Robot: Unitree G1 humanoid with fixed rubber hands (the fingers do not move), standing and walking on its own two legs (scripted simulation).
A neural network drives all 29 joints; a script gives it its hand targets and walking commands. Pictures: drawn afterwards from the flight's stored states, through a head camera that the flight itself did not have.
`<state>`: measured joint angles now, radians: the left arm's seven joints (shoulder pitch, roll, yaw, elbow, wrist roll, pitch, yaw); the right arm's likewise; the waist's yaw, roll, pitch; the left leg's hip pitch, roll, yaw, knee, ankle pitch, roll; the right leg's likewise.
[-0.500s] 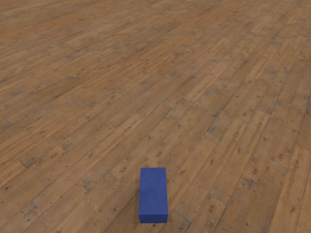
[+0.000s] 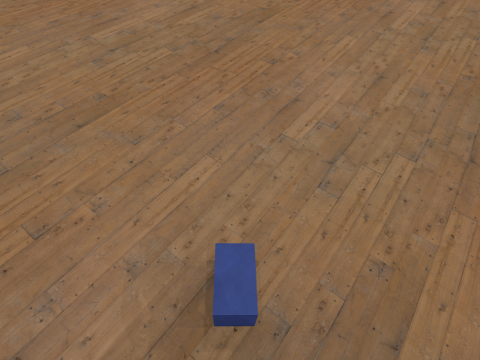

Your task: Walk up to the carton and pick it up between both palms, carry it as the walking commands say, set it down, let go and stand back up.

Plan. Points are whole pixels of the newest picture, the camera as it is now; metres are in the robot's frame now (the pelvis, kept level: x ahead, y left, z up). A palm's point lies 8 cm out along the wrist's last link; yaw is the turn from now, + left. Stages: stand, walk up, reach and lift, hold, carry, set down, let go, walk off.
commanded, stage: walk up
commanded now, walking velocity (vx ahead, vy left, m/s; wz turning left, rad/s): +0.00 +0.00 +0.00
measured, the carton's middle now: (234, 284) +0.49 +0.01 -0.69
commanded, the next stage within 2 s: none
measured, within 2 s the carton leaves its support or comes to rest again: neither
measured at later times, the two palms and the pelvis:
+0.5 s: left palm out of the picture +0.02 +0.21 -0.14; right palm out of the picture +0.01 -0.25 -0.14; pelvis -0.03 -0.02 +0.00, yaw +0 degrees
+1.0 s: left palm out of the picture +0.00 +0.21 -0.14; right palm out of the picture +0.00 -0.25 -0.14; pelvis -0.04 -0.02 +0.00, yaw +0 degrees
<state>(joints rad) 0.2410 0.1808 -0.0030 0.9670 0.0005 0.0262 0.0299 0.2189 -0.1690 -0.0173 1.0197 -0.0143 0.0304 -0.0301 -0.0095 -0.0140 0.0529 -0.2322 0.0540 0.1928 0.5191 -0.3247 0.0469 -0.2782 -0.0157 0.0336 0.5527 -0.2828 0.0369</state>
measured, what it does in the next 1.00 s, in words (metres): steps on the spot: right foot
